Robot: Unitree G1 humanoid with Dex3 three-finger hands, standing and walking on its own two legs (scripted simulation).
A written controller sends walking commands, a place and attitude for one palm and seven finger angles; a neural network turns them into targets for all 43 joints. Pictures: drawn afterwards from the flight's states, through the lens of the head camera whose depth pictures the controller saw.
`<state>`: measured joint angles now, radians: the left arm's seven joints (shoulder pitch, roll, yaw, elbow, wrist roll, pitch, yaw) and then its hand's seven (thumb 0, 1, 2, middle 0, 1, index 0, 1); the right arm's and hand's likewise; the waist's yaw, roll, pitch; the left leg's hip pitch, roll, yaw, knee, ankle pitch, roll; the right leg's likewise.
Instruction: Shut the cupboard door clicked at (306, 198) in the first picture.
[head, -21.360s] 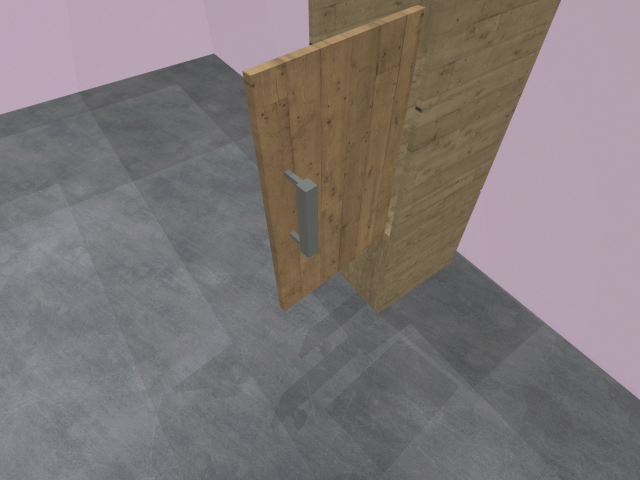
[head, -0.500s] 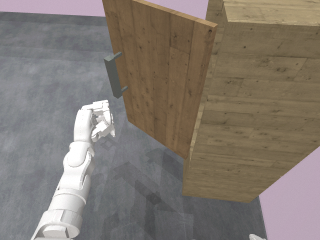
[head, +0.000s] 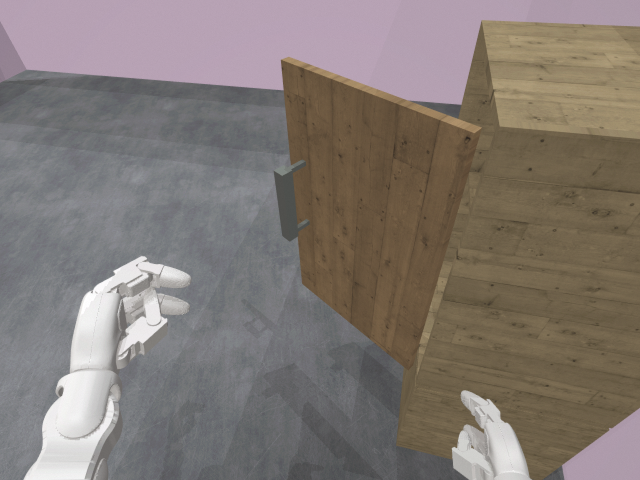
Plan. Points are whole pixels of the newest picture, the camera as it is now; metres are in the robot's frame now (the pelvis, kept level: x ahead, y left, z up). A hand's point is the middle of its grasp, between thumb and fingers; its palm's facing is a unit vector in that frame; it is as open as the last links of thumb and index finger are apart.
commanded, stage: draw the hand back to the body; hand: left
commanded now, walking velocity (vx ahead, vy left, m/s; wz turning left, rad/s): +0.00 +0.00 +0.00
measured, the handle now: (295, 200) +0.63 +0.13 -0.02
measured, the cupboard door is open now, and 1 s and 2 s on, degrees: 58 58 58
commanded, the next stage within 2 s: step back with the hand held close in 0.66 s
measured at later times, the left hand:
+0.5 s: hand (72, 351) +0.19 +0.26 +0.15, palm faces +0.49 -0.78 -0.40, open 7.2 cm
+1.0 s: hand (76, 350) +0.19 +0.26 +0.15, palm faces +0.41 -0.78 -0.48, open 7.4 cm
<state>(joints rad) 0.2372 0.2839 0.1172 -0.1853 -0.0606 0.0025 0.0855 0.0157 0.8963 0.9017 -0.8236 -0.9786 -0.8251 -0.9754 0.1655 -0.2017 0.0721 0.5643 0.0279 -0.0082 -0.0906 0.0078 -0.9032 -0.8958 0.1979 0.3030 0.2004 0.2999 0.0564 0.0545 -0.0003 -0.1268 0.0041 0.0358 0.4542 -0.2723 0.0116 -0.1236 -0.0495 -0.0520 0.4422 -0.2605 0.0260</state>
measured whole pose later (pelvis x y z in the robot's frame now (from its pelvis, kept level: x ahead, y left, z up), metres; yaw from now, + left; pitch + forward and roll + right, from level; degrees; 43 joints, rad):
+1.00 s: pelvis -0.01 +0.00 +0.00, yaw +1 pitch +0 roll -1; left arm 0.52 0.37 0.37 -0.40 -0.06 -0.11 0.12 0.01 0.89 0.90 -0.21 -0.31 -0.21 -0.30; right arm 0.18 -0.25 -0.01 0.61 0.02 -0.01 -0.09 0.01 -0.90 -0.90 0.20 0.30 0.20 0.30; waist 0.01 0.07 0.00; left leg -0.24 0.01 0.02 0.51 -0.27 0.01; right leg -0.21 -0.04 -0.06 0.45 -0.24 0.02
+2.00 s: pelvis -0.16 +0.00 -0.03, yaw +6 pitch +0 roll -3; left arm 0.56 0.45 0.49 -0.55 -0.03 -0.24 0.15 0.01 0.89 0.90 -0.22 -0.31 -0.22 -0.30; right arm 0.21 -0.20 -0.01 0.63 0.00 -0.08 -0.08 0.01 -0.90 -0.90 0.20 0.30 0.20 0.30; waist -0.01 0.00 0.03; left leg -0.58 0.04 0.01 0.69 -0.29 0.01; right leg -0.40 0.05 0.01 0.66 -0.27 0.01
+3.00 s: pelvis -0.27 +0.01 +0.00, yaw +0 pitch +1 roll -1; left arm 0.61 0.42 0.41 -0.50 -0.04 -0.19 0.16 0.01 0.89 0.90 -0.21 -0.31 -0.22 -0.30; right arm 0.25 -0.18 0.03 0.64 0.00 -0.10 -0.07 0.01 -0.90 -0.90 0.20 0.30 0.20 0.30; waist -0.02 -0.01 -0.04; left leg -0.33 0.02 0.04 0.49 -0.18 0.01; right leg -0.17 0.03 -0.04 0.44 -0.29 -0.02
